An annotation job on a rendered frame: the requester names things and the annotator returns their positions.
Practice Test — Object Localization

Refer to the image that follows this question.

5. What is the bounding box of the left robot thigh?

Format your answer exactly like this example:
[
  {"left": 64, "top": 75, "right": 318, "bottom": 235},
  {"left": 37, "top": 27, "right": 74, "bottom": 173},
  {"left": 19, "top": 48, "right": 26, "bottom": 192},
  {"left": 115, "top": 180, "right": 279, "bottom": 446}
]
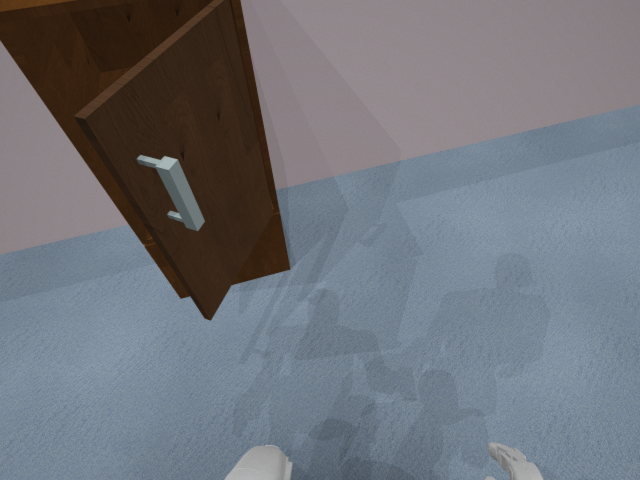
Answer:
[{"left": 225, "top": 446, "right": 293, "bottom": 480}]

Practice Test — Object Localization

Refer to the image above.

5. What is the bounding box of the right robot hand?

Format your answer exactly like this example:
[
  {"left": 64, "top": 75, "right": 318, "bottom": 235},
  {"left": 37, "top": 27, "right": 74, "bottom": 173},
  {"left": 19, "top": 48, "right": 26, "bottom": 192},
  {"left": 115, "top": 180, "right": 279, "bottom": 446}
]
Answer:
[{"left": 485, "top": 442, "right": 544, "bottom": 480}]

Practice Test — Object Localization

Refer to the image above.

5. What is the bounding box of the handle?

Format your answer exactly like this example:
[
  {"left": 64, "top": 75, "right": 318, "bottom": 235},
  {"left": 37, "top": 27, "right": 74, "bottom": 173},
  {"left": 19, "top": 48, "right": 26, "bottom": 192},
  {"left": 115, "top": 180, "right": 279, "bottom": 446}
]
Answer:
[{"left": 137, "top": 155, "right": 205, "bottom": 231}]

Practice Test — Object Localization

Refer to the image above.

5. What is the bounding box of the cupboard door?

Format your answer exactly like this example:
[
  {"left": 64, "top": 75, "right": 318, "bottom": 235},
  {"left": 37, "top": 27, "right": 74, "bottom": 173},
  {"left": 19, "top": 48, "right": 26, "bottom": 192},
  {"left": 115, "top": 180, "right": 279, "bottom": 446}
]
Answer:
[{"left": 73, "top": 0, "right": 273, "bottom": 321}]

